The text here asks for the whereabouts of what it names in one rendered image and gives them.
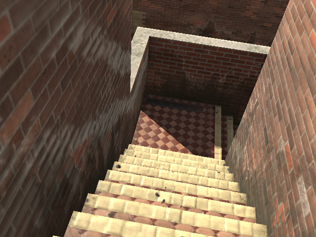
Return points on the stairs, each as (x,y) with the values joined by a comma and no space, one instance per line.
(228,131)
(152,192)

